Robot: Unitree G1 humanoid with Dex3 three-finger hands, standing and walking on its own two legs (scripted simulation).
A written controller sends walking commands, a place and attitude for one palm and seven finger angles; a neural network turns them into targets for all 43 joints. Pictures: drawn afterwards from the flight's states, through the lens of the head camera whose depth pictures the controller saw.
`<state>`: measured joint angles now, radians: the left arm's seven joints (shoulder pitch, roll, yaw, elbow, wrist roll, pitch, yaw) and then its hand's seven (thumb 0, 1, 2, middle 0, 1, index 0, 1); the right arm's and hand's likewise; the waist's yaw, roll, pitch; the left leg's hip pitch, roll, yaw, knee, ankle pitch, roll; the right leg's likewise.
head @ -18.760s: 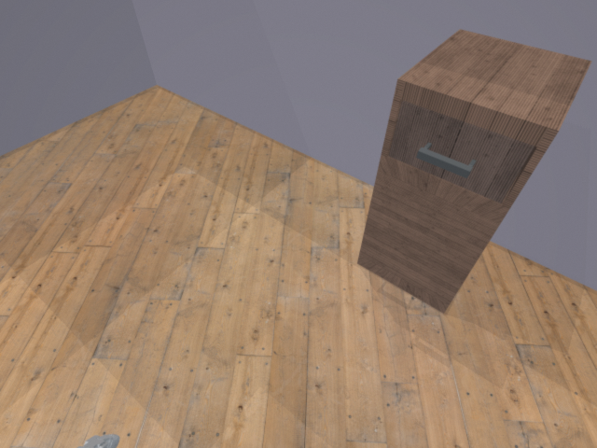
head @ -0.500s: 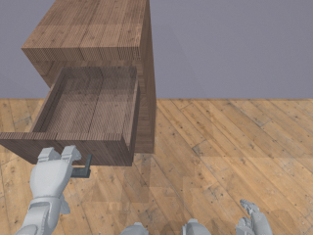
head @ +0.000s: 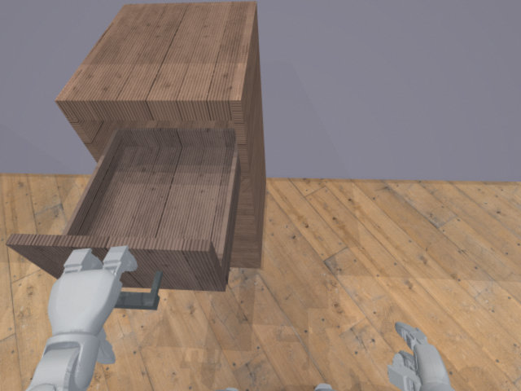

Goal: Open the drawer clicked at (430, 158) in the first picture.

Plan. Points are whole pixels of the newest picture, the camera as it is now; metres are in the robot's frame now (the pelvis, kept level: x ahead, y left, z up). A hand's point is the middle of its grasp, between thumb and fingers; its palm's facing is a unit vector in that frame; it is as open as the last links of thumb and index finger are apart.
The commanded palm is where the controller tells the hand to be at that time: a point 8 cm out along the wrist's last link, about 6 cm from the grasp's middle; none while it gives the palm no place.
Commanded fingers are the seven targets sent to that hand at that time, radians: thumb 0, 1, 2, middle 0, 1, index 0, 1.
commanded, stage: lift the hand off the handle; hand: left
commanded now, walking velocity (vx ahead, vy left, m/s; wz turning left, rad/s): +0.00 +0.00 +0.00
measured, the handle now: (121, 287) +0.28 +0.28 -0.06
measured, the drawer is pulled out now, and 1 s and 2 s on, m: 0.30 0.30 0.30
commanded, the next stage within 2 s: draw the hand back to the body in 1.30 s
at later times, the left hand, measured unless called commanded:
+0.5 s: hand (98, 293) +0.24 +0.27 +0.03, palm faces +0.00 -0.03 -1.00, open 13.3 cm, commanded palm +0.22 +0.26 +0.09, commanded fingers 0.00 -0.50 0.30 -0.30 -1.20 -0.30 -1.20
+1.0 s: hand (78, 286) +0.23 +0.27 +0.07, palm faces +0.03 -0.03 -1.00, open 13.8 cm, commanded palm +0.21 +0.27 +0.13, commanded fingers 0.00 -0.50 0.30 -0.30 -1.20 -0.30 -1.20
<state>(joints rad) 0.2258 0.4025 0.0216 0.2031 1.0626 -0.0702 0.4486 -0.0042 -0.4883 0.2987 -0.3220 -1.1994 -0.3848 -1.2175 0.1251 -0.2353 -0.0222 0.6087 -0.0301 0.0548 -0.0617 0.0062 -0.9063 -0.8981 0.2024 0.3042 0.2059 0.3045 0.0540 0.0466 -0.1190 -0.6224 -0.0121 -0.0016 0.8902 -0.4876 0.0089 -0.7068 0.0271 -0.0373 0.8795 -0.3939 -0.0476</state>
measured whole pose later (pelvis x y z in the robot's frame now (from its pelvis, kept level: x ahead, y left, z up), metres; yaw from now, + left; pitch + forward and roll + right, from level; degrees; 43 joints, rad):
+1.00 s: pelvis +0.00 +0.00 +0.03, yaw +0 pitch +5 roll +1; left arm 0.23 0.45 0.03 0.02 0.99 -0.06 0.27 0.00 -0.49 0.30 -0.32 -1.20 -0.32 -1.20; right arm 0.11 -0.25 -0.02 0.63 -0.02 0.06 -0.06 0.01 -0.91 -0.90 0.20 0.30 0.20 0.30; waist 0.10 0.07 -0.06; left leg -0.37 -0.02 0.00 0.65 -0.38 0.01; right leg -0.46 0.02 -0.03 0.67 -0.30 -0.05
